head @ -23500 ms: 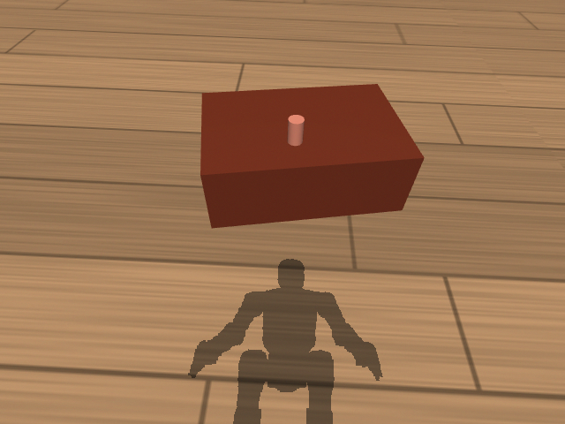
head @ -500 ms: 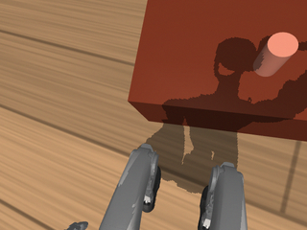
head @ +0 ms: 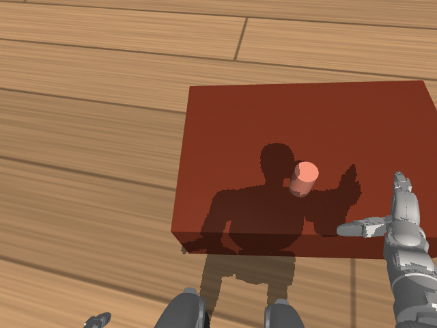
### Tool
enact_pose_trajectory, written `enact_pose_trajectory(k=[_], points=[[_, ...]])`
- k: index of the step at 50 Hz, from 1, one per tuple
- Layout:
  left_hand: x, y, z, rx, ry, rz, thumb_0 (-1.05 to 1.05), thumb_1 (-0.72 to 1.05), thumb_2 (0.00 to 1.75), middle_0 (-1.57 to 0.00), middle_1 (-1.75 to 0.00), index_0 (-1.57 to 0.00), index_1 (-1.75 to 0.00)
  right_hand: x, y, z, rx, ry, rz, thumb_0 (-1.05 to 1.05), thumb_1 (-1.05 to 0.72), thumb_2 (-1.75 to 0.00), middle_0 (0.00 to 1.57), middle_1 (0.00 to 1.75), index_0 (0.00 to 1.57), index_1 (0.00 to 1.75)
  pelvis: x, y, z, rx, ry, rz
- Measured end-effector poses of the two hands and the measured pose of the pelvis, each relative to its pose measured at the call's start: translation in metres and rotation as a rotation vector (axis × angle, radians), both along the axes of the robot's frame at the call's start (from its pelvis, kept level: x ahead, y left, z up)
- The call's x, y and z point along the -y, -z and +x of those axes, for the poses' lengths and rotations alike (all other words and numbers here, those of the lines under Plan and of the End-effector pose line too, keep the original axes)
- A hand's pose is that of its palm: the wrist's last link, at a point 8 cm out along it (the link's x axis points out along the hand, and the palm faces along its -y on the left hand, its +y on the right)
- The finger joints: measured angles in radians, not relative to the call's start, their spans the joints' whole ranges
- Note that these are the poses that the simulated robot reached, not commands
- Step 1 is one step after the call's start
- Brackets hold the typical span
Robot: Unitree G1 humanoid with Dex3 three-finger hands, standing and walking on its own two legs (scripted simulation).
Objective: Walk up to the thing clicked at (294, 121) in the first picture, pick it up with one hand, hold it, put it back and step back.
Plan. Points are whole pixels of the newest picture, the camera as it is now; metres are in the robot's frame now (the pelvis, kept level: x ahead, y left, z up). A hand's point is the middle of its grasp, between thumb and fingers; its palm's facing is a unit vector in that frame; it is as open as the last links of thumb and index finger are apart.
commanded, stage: home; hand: right
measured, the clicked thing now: (302, 180) +0.55 -0.18 -0.30
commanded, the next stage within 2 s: none
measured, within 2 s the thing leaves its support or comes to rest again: neither
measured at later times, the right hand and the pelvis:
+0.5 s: hand (347, 313) +0.18 -0.17 -0.02, palm faces +0.17 +0.95 -0.25, open 17.3 cm; pelvis +0.02 +0.01 +0.05, yaw -2 degrees
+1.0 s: hand out of the picture +0.15 -0.20 -0.05, palm faces +0.00 +0.94 -0.35, open 17.3 cm; pelvis +0.01 +0.01 +0.06, yaw -2 degrees
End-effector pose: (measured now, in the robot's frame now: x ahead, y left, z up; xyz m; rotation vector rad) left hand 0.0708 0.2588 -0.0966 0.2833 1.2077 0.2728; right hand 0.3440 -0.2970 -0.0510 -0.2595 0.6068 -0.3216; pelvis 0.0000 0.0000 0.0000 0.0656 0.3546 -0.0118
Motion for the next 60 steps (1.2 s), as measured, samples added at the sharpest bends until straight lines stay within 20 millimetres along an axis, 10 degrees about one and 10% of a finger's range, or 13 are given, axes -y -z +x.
enact_pose_trajectory(k=[28,46,60], points=[[0.020,-0.074,0.127,0.489,0.129,-0.047,0.01,0.90,0.90,-0.21,-0.30,-0.20,-0.30,-0.080,-0.055,-0.194,-0.123,-0.008,0.101,-0.01,0.51,-0.07,0.06,0.06,0.07,0.06,-0.016,-0.045,0.018,0.237,0.029,-0.046],[0.013,-0.058,0.093,0.377,0.205,-0.020,0.01,0.90,0.90,-0.20,-0.30,-0.20,-0.30,-0.071,-0.046,-0.188,-0.155,-0.108,0.042,-0.01,0.51,-0.07,0.06,0.06,0.07,0.06,-0.011,-0.047,0.011,0.282,0.023,-0.050],[-0.017,-0.050,0.044,0.094,0.148,-0.068,0.01,0.90,0.90,-0.20,-0.30,-0.20,-0.30,-0.011,-0.037,-0.261,-0.504,0.006,-0.016,-0.01,0.52,-0.06,0.06,0.06,0.07,0.06,-0.009,-0.078,0.020,0.364,0.031,-0.082]])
